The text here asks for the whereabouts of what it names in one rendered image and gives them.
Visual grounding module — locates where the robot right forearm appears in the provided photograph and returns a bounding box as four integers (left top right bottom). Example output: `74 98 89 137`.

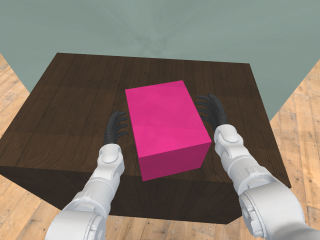
213 124 305 222

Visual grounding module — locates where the left robot upper arm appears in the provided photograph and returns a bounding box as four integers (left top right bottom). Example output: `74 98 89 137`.
46 209 106 240

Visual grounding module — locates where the robot left forearm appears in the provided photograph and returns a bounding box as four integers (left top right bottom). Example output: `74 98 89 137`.
45 143 125 240

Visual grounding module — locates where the right robot upper arm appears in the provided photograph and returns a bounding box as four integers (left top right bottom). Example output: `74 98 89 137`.
238 181 320 240

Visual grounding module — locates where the carton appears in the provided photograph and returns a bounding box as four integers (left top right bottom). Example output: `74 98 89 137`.
125 80 212 182

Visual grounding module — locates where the left robot hand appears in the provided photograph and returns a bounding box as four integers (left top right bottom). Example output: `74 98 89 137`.
103 110 128 146

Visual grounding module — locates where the right robot hand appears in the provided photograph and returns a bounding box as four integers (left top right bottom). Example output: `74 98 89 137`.
195 93 229 132

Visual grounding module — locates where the pedestal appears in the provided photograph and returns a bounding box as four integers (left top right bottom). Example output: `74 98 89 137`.
0 52 292 225

